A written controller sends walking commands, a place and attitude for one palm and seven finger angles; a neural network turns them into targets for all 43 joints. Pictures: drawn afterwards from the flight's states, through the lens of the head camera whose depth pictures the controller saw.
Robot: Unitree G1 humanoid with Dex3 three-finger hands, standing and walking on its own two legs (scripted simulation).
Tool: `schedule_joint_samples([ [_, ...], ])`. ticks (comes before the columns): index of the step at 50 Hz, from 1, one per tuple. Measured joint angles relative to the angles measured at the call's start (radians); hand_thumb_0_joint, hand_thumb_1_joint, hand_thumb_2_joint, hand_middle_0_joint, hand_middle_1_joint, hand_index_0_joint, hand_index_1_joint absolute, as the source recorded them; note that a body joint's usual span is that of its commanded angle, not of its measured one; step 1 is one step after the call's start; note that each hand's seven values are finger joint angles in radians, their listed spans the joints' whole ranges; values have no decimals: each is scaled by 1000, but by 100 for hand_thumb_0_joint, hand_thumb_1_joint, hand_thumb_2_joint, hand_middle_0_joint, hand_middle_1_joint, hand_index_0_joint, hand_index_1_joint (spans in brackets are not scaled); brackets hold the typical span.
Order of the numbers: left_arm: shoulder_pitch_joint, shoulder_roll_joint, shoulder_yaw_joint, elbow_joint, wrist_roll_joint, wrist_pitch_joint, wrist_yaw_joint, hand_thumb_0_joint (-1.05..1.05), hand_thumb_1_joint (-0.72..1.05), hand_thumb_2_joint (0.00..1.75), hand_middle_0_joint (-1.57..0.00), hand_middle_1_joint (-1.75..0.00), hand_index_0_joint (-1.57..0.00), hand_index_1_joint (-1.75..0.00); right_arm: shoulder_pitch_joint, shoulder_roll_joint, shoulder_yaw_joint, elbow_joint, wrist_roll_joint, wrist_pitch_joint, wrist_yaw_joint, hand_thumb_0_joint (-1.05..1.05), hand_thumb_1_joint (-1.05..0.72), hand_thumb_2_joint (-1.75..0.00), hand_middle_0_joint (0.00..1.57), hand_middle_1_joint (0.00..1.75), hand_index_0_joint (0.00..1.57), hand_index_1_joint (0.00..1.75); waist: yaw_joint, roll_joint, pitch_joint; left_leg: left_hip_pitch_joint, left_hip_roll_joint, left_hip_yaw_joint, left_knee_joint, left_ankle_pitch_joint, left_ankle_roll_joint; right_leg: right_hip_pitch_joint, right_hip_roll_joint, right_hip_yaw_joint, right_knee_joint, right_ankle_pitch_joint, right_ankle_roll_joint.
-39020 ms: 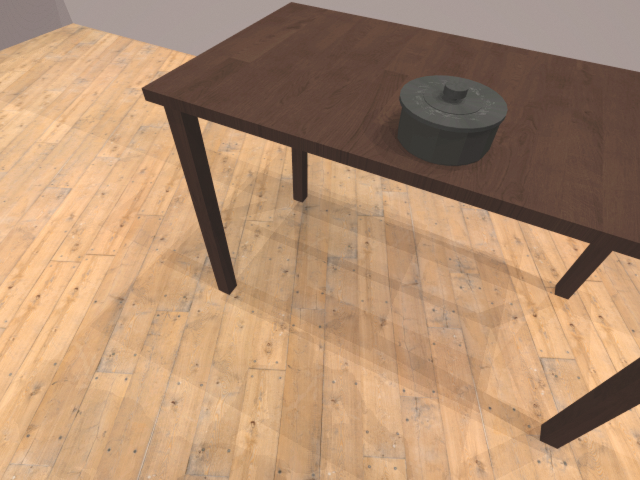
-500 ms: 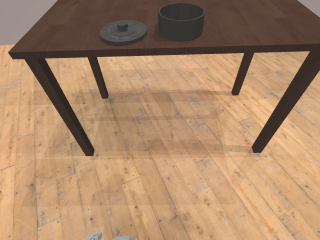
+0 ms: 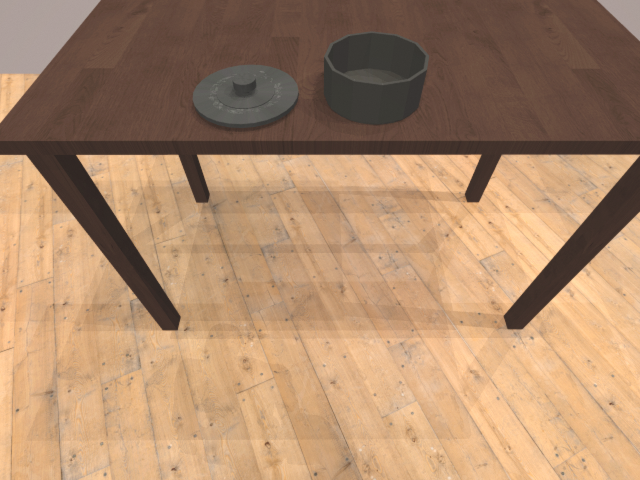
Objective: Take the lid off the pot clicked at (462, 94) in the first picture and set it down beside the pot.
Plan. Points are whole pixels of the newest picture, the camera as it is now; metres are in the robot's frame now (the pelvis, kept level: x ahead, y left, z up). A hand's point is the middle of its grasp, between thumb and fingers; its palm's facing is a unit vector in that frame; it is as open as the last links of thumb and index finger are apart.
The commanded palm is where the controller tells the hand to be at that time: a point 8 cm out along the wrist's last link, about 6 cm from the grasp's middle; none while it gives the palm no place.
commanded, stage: let the arm hang, fingers relaxed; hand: left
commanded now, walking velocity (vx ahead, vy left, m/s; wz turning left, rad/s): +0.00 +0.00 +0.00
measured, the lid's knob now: (244, 82) +0.73 +0.17 +0.09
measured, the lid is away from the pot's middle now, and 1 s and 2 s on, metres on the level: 0.24 0.24 0.24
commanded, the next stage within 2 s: look to check the result in 0.32 s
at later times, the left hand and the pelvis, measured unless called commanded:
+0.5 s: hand out of the picture +0.07 +0.16 -0.18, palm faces +0.05 -0.98 -0.21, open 7.3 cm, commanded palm none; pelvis +0.05 -0.02 +0.00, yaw +1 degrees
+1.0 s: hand out of the picture -0.01 +0.14 -0.18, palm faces +0.04 -0.99 -0.16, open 7.4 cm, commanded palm none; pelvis +0.00 -0.02 +0.01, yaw +0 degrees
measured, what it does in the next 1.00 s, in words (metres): stands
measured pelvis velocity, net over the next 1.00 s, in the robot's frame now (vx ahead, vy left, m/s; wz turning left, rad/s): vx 0.00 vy -0.02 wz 0.01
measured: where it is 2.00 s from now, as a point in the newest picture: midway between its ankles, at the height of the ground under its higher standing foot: outside the picture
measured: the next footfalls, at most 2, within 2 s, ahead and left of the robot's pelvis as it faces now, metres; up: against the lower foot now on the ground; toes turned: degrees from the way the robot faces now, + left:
none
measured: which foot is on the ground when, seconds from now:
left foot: down 0.00-1.00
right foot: down 0.00-1.00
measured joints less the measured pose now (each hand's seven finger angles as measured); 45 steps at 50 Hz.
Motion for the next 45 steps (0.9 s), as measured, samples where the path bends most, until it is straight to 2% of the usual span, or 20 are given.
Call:
schedule_joint_samples([
  [4,-19,-14,-5,21,0,-3,2,0,91,90,-20,-30,-19,-30,25,7,-5,46,3,6,6,0,-92,-90,20,30,20,30,-9,18,-36,34,25,-8,4,-18,-17,42,22,-10,-8,-65,11],
  [10,-32,-25,2,37,-5,-16,15,0,91,90,-20,-30,-20,-30,25,30,-13,69,5,-4,2,0,-91,-90,20,30,20,30,-23,14,-43,50,45,-14,-15,-43,-34,58,40,-19,-31,-80,-4],
  [16,-14,-13,17,50,-7,-18,26,-1,92,90,-20,-30,-20,-30,23,40,-22,78,8,-2,-8,0,-91,-90,20,30,20,30,-16,0,-47,52,53,-11,0,-27,-44,76,46,-25,-42,-78,-14],
  [22,19,-10,17,75,-2,-6,25,0,92,90,-20,-30,-20,-30,15,30,-29,81,5,2,-11,0,-91,-90,20,30,19,30,-14,17,-55,69,69,-17,-16,-66,-45,89,59,-38,-49,-94,-13],
  [33,64,-14,12,103,-1,3,23,0,92,90,-20,-30,-19,-30,-1,32,-22,90,4,6,-13,0,-91,-90,20,30,19,30,1,3,-40,83,63,-14,-26,-42,-42,107,53,-37,-65,-66,-11],
  [45,82,-27,-1,120,1,7,14,1,92,90,-20,-30,-19,-30,19,40,-11,107,2,3,-7,0,-91,-90,20,30,20,30,2,-6,-29,71,53,-8,-40,3,-33,101,44,-30,-98,-10,-5],
])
